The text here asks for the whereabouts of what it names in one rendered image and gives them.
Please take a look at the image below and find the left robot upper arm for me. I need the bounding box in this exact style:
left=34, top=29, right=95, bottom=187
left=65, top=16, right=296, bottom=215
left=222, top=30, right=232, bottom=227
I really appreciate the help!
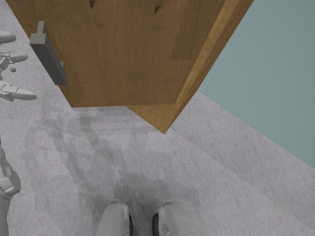
left=0, top=156, right=22, bottom=236

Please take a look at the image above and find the handle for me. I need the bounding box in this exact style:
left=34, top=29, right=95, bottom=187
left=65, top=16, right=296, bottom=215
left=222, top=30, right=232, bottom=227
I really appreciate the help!
left=30, top=21, right=67, bottom=86

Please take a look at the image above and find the right robot thigh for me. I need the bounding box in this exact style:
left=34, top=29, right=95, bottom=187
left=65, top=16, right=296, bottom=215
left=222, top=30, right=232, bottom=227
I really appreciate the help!
left=158, top=204, right=206, bottom=236

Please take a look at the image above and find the robot right shin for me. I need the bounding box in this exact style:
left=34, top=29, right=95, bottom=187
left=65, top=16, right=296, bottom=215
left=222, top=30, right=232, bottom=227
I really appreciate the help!
left=158, top=200, right=174, bottom=236

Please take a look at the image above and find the cupboard door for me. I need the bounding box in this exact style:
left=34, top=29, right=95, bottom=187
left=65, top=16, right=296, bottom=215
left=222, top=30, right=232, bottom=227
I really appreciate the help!
left=6, top=0, right=225, bottom=108

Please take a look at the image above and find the robot left hand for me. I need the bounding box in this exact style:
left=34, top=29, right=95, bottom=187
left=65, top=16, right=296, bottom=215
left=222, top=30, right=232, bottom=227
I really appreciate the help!
left=0, top=30, right=37, bottom=102

